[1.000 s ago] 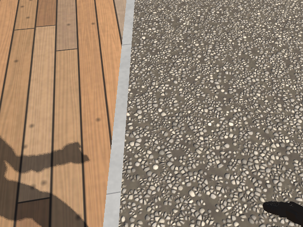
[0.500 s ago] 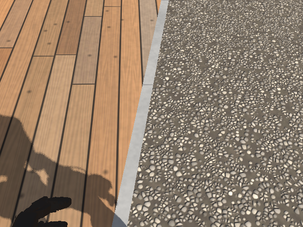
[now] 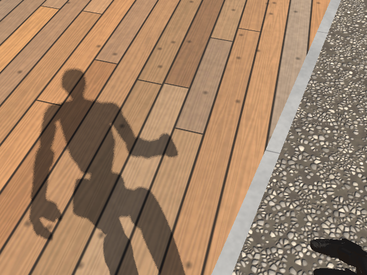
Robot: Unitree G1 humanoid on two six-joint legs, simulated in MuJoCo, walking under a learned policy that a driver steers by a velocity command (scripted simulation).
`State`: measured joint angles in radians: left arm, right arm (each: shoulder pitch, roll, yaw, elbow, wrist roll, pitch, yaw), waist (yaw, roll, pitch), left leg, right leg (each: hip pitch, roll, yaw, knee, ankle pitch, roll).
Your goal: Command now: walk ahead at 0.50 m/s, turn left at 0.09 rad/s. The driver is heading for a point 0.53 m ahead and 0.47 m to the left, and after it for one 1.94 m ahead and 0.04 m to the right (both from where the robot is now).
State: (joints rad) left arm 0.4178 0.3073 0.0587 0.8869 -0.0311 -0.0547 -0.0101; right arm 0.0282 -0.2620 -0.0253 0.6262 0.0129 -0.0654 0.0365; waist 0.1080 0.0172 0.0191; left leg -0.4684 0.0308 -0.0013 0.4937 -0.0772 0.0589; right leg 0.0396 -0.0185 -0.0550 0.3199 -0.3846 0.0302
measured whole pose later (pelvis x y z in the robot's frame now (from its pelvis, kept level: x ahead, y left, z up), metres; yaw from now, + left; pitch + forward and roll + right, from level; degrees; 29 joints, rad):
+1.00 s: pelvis +0.38 +0.02 +0.01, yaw +11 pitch +0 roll +0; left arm 0.20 0.30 0.04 0.85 -0.02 0.00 -0.01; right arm 0.10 -0.25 -0.05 0.68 -0.02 0.03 -0.04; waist 0.05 -0.02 0.05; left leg -0.30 0.03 0.02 0.51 -0.21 -0.01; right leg -0.35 0.00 -0.02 0.76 -0.47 0.02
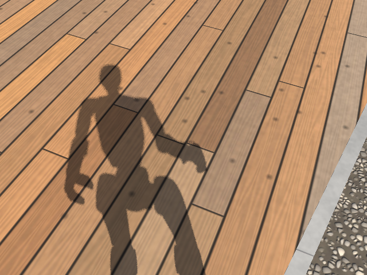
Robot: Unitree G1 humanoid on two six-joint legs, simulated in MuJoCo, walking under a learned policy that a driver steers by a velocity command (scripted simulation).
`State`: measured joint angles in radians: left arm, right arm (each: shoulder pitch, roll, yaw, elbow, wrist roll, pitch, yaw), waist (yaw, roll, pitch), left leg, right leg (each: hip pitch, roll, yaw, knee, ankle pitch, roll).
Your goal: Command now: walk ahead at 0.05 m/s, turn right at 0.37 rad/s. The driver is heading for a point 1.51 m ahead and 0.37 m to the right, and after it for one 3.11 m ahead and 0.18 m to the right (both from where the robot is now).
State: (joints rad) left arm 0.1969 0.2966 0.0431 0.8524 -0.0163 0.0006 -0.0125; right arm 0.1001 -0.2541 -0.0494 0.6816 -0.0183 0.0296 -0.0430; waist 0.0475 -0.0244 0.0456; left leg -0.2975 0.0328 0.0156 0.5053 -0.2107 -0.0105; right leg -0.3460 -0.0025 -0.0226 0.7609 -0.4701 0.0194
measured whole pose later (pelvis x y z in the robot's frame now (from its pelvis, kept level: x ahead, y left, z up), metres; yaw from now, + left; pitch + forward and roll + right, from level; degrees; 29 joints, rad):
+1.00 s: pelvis +0.03 -0.01 +0.00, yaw -26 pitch +0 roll +0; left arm 0.16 0.30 0.06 0.75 -0.01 0.04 0.03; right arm 0.16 -0.25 -0.03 0.85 0.01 0.00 -0.01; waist -0.02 -0.03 0.06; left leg -0.23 -0.03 -0.09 0.47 -0.24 0.00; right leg -0.21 0.01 0.09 0.52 -0.32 0.08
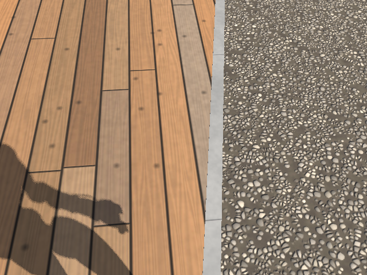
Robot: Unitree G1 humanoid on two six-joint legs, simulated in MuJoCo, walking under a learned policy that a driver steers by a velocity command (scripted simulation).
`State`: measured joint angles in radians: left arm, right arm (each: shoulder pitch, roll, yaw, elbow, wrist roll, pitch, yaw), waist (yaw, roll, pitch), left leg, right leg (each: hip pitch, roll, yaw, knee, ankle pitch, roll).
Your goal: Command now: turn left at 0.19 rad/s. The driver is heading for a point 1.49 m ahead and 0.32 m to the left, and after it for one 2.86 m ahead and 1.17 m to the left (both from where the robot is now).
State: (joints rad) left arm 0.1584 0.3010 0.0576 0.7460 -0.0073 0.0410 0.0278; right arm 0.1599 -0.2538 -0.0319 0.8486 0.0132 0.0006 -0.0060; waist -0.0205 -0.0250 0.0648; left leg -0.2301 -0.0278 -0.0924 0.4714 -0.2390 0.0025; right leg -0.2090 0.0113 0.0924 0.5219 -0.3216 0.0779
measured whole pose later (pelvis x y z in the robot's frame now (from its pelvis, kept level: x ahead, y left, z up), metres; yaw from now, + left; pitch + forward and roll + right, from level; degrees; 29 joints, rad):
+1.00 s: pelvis +0.03 +0.02 +0.00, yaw +22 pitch -1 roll +0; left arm 0.19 0.27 0.03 0.78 0.00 -0.02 -0.01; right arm 0.13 -0.28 -0.01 0.78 -0.02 0.02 -0.02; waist 0.01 0.03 0.04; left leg -0.20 -0.07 -0.12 0.50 -0.27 0.02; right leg -0.22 0.03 0.09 0.48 -0.25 0.01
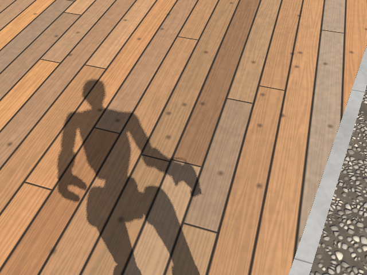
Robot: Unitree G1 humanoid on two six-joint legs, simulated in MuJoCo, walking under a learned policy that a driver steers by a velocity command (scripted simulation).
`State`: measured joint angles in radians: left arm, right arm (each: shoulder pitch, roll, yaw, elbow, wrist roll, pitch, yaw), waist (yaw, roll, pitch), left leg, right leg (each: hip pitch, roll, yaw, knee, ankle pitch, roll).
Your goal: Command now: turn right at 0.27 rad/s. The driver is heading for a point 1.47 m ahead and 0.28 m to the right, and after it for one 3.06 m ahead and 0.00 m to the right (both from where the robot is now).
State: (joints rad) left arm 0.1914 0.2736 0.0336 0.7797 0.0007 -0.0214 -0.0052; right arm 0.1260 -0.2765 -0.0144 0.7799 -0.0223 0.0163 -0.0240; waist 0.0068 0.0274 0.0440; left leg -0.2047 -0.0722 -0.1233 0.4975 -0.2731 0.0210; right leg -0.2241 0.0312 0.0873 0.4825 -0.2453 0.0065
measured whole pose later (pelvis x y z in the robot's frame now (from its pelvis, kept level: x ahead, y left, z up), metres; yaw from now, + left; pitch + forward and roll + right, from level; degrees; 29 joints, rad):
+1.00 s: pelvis +0.13 -0.07 +0.00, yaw -19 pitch +2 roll -1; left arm 0.34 0.33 0.06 0.73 -0.01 -0.04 -0.01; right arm 0.15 -0.31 -0.03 0.72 0.03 -0.07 0.05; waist 0.05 0.00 -0.01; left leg -0.42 0.03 0.02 0.54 -0.19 0.05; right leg 0.00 0.02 0.00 0.32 -0.35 -0.01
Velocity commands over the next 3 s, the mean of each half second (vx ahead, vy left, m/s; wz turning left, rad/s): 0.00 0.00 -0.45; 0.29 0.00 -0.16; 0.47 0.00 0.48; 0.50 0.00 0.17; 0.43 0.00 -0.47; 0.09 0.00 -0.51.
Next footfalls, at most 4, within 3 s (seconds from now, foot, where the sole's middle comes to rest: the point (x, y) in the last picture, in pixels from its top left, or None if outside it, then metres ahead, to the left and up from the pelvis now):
0.48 right None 0.02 -0.16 -0.77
1.02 left None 0.28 0.00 -0.77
1.50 right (264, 253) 0.57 -0.24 -0.77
1.98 left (187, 196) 0.81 0.04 -0.77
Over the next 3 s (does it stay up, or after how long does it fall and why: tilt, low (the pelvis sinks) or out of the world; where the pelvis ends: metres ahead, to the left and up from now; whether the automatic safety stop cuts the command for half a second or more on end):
stays up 1.02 -0.12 -0.01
